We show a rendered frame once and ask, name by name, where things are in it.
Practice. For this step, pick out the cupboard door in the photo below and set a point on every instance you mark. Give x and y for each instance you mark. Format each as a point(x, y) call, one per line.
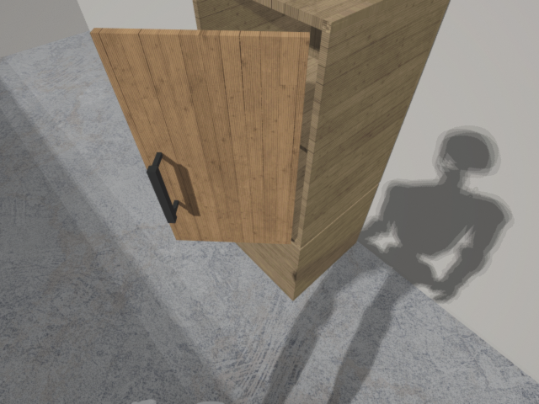
point(225, 108)

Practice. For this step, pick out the handle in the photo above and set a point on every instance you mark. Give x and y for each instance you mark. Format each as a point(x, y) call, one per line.
point(161, 192)

